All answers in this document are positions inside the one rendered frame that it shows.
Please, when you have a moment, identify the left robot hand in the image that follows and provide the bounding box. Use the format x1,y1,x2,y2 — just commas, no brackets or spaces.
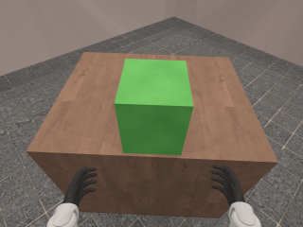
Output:
62,166,97,207

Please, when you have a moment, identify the robot left forearm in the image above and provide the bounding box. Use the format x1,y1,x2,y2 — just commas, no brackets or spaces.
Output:
46,202,79,227

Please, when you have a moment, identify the right robot hand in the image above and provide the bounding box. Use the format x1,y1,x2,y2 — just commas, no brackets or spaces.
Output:
211,165,245,207

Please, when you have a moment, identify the robot right forearm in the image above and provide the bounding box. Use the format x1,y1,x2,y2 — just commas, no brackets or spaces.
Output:
228,201,261,227

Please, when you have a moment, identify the carton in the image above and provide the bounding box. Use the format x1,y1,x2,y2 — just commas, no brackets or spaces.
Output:
114,59,194,155

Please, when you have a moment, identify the pedestal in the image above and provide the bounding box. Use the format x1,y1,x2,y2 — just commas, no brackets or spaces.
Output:
27,52,278,218

